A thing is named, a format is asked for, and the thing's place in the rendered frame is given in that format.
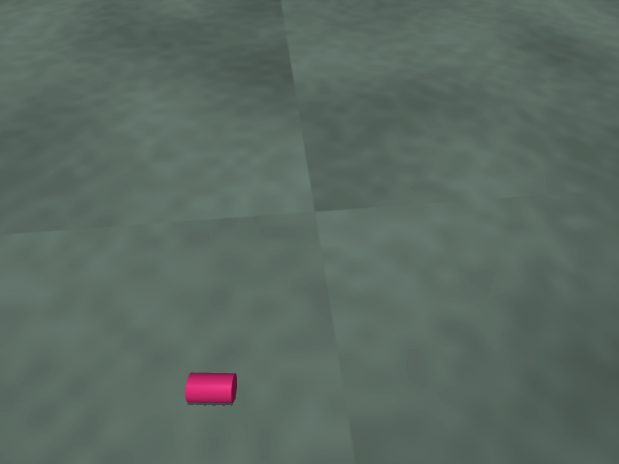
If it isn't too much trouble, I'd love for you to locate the can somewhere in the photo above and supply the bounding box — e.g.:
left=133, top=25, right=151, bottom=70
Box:
left=186, top=373, right=237, bottom=403

